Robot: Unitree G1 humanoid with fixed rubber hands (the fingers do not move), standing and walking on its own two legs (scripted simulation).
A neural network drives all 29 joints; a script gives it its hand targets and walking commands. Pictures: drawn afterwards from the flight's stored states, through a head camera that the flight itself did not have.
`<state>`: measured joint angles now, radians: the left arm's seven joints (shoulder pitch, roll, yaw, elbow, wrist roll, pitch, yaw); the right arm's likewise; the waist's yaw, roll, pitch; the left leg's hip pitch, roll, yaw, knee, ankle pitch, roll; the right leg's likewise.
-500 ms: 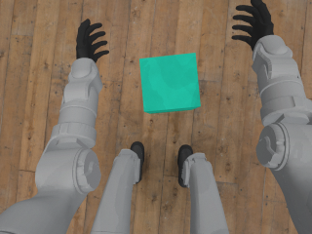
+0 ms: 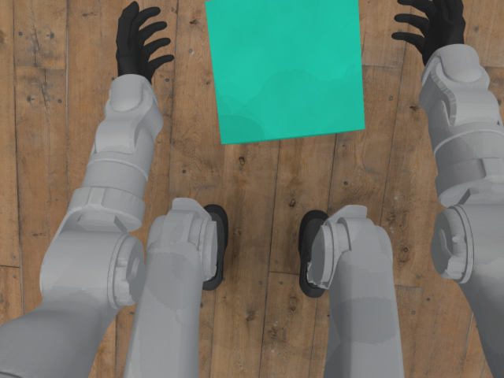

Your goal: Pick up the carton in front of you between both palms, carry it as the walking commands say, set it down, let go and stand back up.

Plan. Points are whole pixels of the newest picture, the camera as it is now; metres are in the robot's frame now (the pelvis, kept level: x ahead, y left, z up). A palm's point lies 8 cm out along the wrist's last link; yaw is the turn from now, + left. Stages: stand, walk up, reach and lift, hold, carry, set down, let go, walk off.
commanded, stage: reach and lift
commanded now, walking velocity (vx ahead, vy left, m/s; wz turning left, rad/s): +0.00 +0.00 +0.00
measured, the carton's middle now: (282, 83) +0.51 -0.04 -0.32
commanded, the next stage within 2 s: none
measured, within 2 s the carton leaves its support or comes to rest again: leaves its support in 1.14 s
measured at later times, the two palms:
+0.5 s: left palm (164, 71) +0.51 +0.16 -0.25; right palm (391, 66) +0.52 -0.21 -0.27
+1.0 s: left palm (185, 72) +0.51 +0.12 -0.24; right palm (378, 58) +0.53 -0.18 -0.25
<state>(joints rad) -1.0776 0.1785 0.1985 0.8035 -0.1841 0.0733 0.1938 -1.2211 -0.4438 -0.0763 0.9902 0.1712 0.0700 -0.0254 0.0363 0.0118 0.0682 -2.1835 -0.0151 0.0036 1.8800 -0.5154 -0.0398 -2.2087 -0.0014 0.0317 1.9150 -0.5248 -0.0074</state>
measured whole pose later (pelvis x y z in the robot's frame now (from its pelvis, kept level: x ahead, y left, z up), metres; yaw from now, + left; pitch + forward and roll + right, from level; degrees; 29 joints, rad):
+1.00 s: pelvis -0.02 +0.00 -0.07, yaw +1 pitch +38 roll +3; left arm -1.42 0.17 0.23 1.17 -0.19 0.00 0.22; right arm -1.55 -0.38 0.07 1.32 0.18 0.02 -0.07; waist 0.02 0.07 0.31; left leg -2.28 -0.04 0.00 2.12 -0.51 -0.06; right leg -2.30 -0.01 0.03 2.16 -0.53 -0.01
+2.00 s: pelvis +0.02 +0.01 +0.11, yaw -5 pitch +39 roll +1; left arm -0.76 -0.12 0.45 0.55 0.15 0.34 0.11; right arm -0.82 -0.02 -0.35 0.67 -0.18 0.36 -0.01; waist 0.01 0.03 -0.23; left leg -1.74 -0.08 -0.05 1.58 -0.52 -0.04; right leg -1.76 0.05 0.06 1.58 -0.49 0.03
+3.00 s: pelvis +0.09 +0.01 +0.33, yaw -6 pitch -2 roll +0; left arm -0.30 -0.16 0.29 0.42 0.28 0.58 0.01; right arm -0.28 0.16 -0.28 0.39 -0.28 0.60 -0.01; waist -0.01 0.01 -0.06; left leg -0.20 -0.03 -0.08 0.49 -0.25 0.00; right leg -0.22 0.02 0.07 0.47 -0.22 0.01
